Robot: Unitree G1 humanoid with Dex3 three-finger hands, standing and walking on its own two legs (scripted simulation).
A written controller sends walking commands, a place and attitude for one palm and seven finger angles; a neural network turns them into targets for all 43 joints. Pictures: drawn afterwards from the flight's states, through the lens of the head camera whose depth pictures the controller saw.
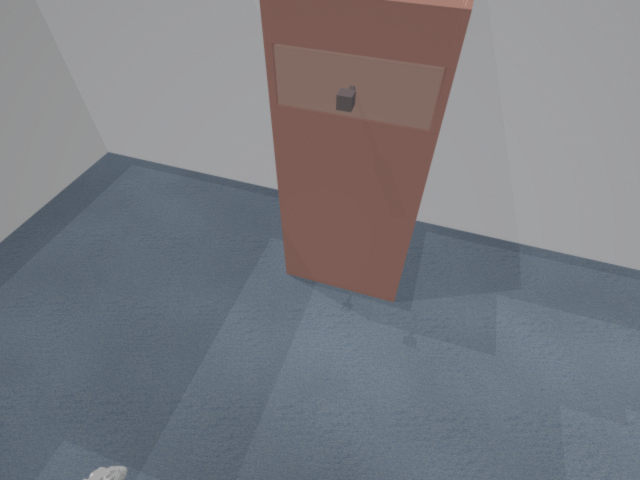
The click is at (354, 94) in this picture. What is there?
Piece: drawer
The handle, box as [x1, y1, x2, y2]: [336, 86, 355, 111]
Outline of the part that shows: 354,86 350,86 348,89 341,88 336,95 336,109 346,111 351,110 354,105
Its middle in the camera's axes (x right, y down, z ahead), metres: +0.06 -0.33 +0.89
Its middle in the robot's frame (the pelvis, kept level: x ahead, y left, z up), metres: +0.89 -0.02 +0.04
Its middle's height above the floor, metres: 0.81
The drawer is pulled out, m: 0.00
